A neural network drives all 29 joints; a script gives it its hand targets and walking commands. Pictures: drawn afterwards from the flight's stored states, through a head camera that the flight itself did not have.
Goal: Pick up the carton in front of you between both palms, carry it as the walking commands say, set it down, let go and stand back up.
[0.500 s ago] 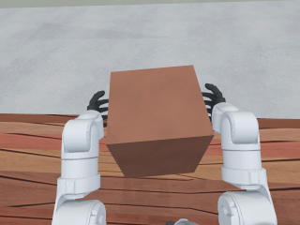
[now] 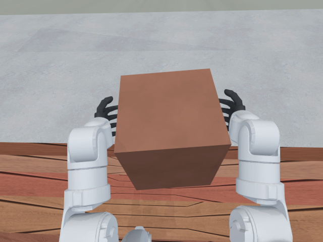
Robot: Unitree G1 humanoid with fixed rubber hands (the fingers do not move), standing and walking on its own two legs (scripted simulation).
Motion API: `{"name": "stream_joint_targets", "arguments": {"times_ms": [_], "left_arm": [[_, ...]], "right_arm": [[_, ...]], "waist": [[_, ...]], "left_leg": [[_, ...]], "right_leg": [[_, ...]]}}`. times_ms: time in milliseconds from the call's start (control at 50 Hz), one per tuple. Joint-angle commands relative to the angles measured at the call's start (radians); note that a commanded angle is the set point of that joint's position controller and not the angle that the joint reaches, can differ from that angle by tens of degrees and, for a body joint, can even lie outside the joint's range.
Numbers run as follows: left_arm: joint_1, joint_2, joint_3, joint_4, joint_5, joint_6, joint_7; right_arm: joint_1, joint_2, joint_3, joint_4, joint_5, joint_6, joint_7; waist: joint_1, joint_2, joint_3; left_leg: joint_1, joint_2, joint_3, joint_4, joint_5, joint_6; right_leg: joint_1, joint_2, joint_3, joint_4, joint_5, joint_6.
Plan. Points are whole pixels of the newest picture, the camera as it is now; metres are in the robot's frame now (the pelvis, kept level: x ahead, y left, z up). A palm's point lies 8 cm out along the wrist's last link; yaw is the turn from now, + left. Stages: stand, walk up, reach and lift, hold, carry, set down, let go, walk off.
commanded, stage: carry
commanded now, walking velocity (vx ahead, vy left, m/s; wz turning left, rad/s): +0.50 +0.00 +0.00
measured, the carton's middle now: (169, 135) +0.37 +0.01 +0.07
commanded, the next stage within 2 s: none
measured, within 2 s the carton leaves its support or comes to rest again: neither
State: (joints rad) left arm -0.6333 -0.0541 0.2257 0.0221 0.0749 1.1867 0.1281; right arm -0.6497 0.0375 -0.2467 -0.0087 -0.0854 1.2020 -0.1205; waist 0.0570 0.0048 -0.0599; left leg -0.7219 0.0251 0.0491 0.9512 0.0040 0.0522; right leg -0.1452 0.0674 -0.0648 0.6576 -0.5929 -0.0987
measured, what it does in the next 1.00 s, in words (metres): goes down: left foot 0.18 m lower, then right foot 0.18 m lower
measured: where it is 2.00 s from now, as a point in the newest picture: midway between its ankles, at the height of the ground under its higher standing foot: (153, 141)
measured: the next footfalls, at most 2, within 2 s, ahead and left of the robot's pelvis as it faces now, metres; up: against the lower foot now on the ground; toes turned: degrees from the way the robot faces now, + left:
left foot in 0.16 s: +0.25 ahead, +0.06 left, -0.18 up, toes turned +2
right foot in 0.62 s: +0.52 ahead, +0.07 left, -0.35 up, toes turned +0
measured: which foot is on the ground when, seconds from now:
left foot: up 0.00-0.14, down 0.16-0.62, up 0.64-0.96, down 0.98-1.00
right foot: down 0.00-0.16, up 0.18-0.60, down 0.62-1.00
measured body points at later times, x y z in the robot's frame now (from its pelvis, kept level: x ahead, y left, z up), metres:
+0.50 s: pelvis +0.29 +0.09 -0.24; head +0.37 +0.09 +0.20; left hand +0.66 +0.22 -0.19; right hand +0.66 -0.08 -0.17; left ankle +0.21 +0.06 -0.88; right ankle +0.45 -0.04 -0.90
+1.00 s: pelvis +0.70 +0.18 -0.48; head +0.67 +0.18 -0.03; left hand +1.05 +0.34 -0.37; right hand +1.05 +0.04 -0.37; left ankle +0.80 +0.27 -1.21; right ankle +0.51 +0.07 -1.00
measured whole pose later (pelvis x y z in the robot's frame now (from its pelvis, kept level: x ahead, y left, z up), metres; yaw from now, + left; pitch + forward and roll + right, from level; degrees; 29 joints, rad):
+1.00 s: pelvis +0.70 +0.18 -0.48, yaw +4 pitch -1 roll -2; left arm -0.62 0.00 0.11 0.28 0.00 1.08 0.16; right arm -0.51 0.03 -0.23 0.12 -0.07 1.09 -0.10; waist -0.01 0.03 -0.06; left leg -0.40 0.02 0.07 0.54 0.14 0.08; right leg -0.28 0.03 -0.09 1.59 -0.80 -0.06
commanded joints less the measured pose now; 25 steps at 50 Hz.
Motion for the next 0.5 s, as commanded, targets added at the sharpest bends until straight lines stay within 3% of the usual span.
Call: {"name": "stream_joint_targets", "arguments": {"times_ms": [0,20,40,60,80,100,120,140,160,180,200,220,240,260,280,320,340,360,380,400,420,440,480], "left_arm": [[-0.635,-0.993,-0.689,0.082,-0.422,-0.008,-0.261],[-0.639,-1.003,-0.675,0.091,-0.426,-0.013,-0.265],[-0.643,-1.04,-0.687,0.085,-0.436,-0.014,-0.265],[-0.706,-1.037,-0.675,0.089,-0.431,-0.017,-0.268],[-0.756,-1.041,-0.648,0.062,-0.428,-0.017,-0.263],[-0.82,-1.034,-0.631,0.022,-0.423,-0.007,-0.247],[-0.794,-0.94,-0.546,0.046,-0.378,0.014,-0.22],[-0.768,-0.887,-0.504,0.052,-0.34,0.027,-0.188],[-0.74,-0.865,-0.479,0.063,-0.313,0.03,-0.159],[-0.757,-0.853,-0.459,0.041,-0.277,0.034,-0.134],[-0.716,-0.856,-0.448,0.072,-0.247,0.031,-0.125],[-0.674,-0.854,-0.429,0.101,-0.224,0.018,-0.129],[-0.708,-0.914,-0.482,0.054,-0.26,0.0,-0.145],[-0.799,-0.965,-0.497,-0.008,-0.285,-0.016,-0.161],[-0.852,-0.985,-0.511,-0.067,-0.316,-0.029,-0.173],[-0.805,-1.0,-0.542,-0.104,-0.333,-0.048,-0.175],[-0.747,-1.013,-0.58,-0.086,-0.336,-0.055,-0.178],[-0.752,-1.004,-0.612,-0.14,-0.335,-0.066,-0.18],[-0.735,-1.014,-0.64,-0.138,-0.337,-0.074,-0.184],[-0.691,-1.021,-0.66,-0.131,-0.342,-0.085,-0.188],[-0.667,-1.028,-0.677,-0.145,-0.348,-0.098,-0.186],[-0.606,-1.034,-0.689,-0.109,-0.33,-0.1,-0.186],[-0.559,-1.019,-0.72,-0.13,-0.333,-0.108,-0.189]], "right_arm": [[-0.52,0.958,0.632,0.145,0.327,0.011,0.233],[-0.528,0.958,0.606,0.147,0.319,0.01,0.233],[-0.536,0.946,0.595,0.116,0.325,0.01,0.233],[-0.584,0.935,0.581,0.117,0.326,0.009,0.234],[-0.607,0.938,0.576,0.117,0.353,0.014,0.24],[-0.673,0.944,0.589,0.111,0.4,0.019,0.249],[-0.7,0.951,0.585,0.164,0.439,0.023,0.252],[-0.763,0.952,0.591,0.155,0.485,0.018,0.255],[-0.862,0.994,0.639,0.117,0.54,0.011,0.256],[-0.893,1.065,0.66,0.142,0.59,0.01,0.271],[-0.864,1.086,0.657,0.152,0.603,0.007,0.283],[-0.855,1.116,0.662,0.171,0.614,0.0,0.289],[-0.885,1.185,0.694,0.135,0.648,-0.02,0.293],[-0.994,1.222,0.713,0.028,0.682,-0.047,0.292],[-1.06,1.234,0.731,-0.052,0.698,-0.064,0.285],[-0.969,1.236,0.719,-0.048,0.669,-0.071,0.262],[-0.858,1.241,0.713,0.011,0.636,-0.073,0.256],[-0.808,1.228,0.704,-0.013,0.628,-0.086,0.251],[-0.765,1.216,0.711,-0.019,0.603,-0.094,0.245],[-0.73,1.209,0.722,-0.027,0.585,-0.103,0.242],[-0.731,1.206,0.743,-0.059,0.592,-0.115,0.247],[-0.668,1.197,0.743,-0.004,0.565,-0.118,0.248],[-0.564,1.165,0.762,0.004,0.534,-0.138,0.251]], "waist": [[0.014,-0.097,-0.154],[-0.075,-0.168,-0.204],[-0.17,-0.134,-0.305],[-0.306,-0.058,-0.396],[-0.392,0.085,-0.372],[-0.386,0.219,-0.246],[-0.295,0.267,-0.162],[-0.203,0.253,-0.133],[-0.139,0.225,-0.182],[-0.108,0.181,-0.239],[-0.09,0.05,-0.274],[-0.112,0.022,-0.316],[-0.127,-0.015,-0.368],[-0.137,-0.015,-0.35],[-0.135,-0.017,-0.392],[-0.117,0.008,-0.455],[-0.112,0.001,-0.478],[-0.174,-0.123,-0.412],[-0.202,-0.09,-0.374],[-0.22,-0.05,-0.357],[-0.198,-0.032,-0.344],[-0.199,-0.005,-0.356],[-0.196,0.069,-0.354]], "left_leg": [[0.311,-0.008,0.107,-0.495,0.583,0.01],[0.565,-0.032,0.143,-0.373,0.672,0.01],[0.725,-0.052,0.159,-0.348,0.6,0.021],[0.917,-0.059,0.204,-0.238,0.582,0.046],[1.001,-0.014,0.112,-0.32,0.575,0.1],[1.005,0.055,-0.021,-0.393,0.465,0.144],[0.937,0.124,-0.136,-0.362,0.708,0.113],[0.873,0.177,-0.282,-0.339,0.769,0.122],[0.767,0.238,-0.461,-0.416,0.506,0.138],[0.738,0.255,-0.503,-0.406,0.407,0.159],[0.723,0.241,-0.466,-0.316,0.342,0.133],[0.712,0.197,-0.439,-0.283,0.353,0.102],[0.699,0.204,-0.523,-0.306,0.323,0.099],[0.608,0.224,-0.547,-0.28,0.302,0.15],[0.614,0.229,-0.617,-0.291,0.246,0.169],[0.723,0.235,-0.571,-0.254,0.235,0.158],[0.778,0.224,-0.498,-0.185,0.245,0.135],[0.797,0.064,-0.381,-0.04,0.103,0.065],[0.76,-0.017,-0.321,-0.028,0.127,0.035],[0.748,-0.044,-0.309,-0.013,0.133,0.019],[0.703,-0.054,-0.239,0.017,0.157,0.026],[0.67,-0.078,-0.195,0.065,0.15,0.022],[0.616,-0.087,-0.143,0.118,0.226,0.025]], "right_leg": [[-0.033,-0.111,0.059,0.182,0.569,-0.008],[-0.198,-0.128,0.008,0.323,0.632,-0.014],[-0.225,-0.136,-0.041,0.486,0.743,-0.002],[-0.297,-0.141,-0.108,0.747,0.854,0.024],[-0.438,-0.063,-0.107,1.035,0.527,0.047],[-0.604,0.054,-0.052,1.268,-0.078,0.067],[-0.702,0.081,-0.002,1.287,-0.155,0.06],[-0.744,0.052,0.055,1.18,-0.068,0.042],[-0.705,0.014,0.115,1.066,0.073,0.051],[-0.702,-0.039,0.156,0.961,0.11,0.059],[-0.639,-0.093,0.183,0.814,0.176,0.069],[-0.622,-0.068,0.136,0.752,0.169,0.08],[-0.618,-0.063,0.137,0.654,0.312,0.068],[-0.607,-0.082,0.141,0.58,0.422,0.07],[-0.599,-0.077,0.157,0.576,0.421,0.07],[-0.644,-0.089,0.182,0.589,0.383,0.051],[-0.683,-0.097,0.164,0.624,0.513,0.023],[-0.761,-0.084,0.123,0.397,0.758,0.02],[-0.711,-0.043,0.044,0.278,0.79,0.029],[-0.679,-0.02,0.008,0.236,0.801,0.037],[-0.627,-0.005,-0.033,0.144,0.955,0.032],[-0.524,0.021,-0.081,0.074,1.018,0.046],[-0.34,0.06,-0.147,-0.062,1.04,0.06]]}}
